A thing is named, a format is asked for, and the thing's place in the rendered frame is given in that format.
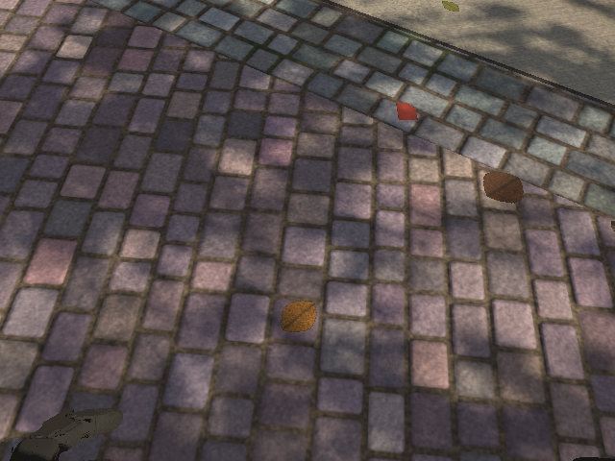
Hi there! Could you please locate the robot left hand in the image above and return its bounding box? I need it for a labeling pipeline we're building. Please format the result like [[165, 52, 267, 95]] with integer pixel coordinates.
[[10, 408, 123, 461]]

